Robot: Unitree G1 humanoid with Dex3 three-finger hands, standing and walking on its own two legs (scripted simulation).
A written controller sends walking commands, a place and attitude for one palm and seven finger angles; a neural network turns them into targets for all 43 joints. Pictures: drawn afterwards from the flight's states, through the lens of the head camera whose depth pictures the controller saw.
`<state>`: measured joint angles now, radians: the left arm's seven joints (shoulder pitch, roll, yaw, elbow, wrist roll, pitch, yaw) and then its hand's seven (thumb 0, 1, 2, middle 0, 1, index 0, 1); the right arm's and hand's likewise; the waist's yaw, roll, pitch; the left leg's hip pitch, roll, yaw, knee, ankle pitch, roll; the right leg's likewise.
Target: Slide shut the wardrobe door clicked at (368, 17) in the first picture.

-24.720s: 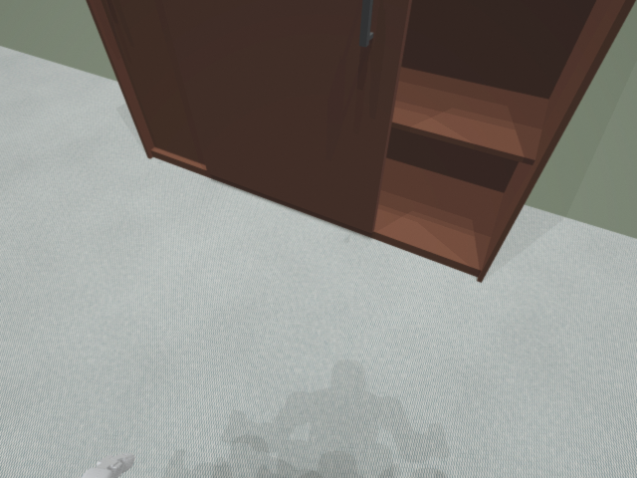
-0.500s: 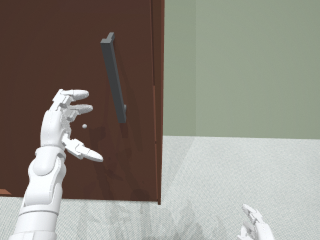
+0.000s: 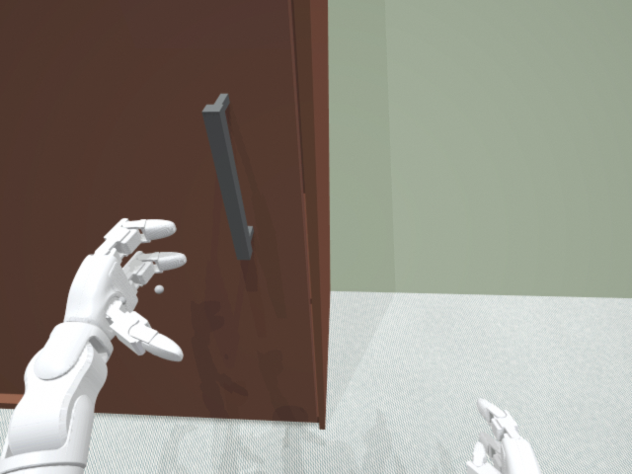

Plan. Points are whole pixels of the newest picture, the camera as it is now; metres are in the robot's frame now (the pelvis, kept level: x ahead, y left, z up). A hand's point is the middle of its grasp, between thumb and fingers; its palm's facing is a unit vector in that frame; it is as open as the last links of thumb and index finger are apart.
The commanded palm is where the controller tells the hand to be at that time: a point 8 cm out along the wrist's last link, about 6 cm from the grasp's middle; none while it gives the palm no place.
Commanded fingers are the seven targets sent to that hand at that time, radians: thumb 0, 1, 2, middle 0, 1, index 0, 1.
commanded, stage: draw the hand back to the body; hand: left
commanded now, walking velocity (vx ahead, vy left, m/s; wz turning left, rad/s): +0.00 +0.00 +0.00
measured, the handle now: (234, 184) +0.45 +0.17 +0.17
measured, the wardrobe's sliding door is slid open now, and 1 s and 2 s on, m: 0.00 0.00 0.00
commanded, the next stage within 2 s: step back with the hand held close in 1.40 s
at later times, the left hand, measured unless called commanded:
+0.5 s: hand (101, 322) +0.22 +0.25 +0.16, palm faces +0.36 -0.90 -0.25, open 13.8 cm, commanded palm +0.17 +0.28 +0.17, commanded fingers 0.00 -0.01 0.46 -0.23 -0.83 -0.23 -0.83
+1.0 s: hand (63, 338) +0.20 +0.28 +0.16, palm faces +0.43 -0.83 -0.36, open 9.0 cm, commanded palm +0.14 +0.31 +0.18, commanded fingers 0.00 0.90 0.90 -0.20 -0.30 -0.20 -0.30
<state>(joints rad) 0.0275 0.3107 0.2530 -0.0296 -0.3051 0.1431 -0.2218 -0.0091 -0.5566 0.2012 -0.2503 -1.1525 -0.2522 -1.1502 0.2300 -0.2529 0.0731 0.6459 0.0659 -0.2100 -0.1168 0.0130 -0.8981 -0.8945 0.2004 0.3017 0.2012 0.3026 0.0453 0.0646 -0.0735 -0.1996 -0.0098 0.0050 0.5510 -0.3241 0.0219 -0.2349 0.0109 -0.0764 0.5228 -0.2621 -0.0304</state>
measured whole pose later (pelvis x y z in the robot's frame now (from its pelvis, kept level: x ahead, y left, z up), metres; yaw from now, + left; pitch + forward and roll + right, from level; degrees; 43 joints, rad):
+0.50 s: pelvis -0.01 +0.00 +0.00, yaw +0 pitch -4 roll -1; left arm 0.25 0.34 0.29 -0.22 -0.15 -0.02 0.02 -0.01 -0.33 0.31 -0.24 -1.02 -0.24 -1.02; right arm 0.20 -0.24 0.05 0.64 0.02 -0.22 -0.08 0.01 -0.90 -0.89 0.20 0.30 0.20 0.30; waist 0.06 0.05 -0.01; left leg -0.17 0.00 0.00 0.53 -0.30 0.02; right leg -0.19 0.02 -0.08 0.48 -0.23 -0.04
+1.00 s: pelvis +0.01 +0.02 +0.01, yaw -1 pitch -4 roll -1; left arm 0.45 0.35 0.32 -0.35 -0.09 -0.10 0.09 0.01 0.54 0.73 -0.22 -0.51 -0.22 -0.50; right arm 0.20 -0.22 0.02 0.65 0.00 -0.15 -0.06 0.01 -0.90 -0.89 0.20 0.30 0.20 0.30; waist 0.07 0.05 0.00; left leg -0.09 -0.02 0.02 0.46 -0.30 0.04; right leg -0.13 0.00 -0.06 0.43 -0.23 -0.01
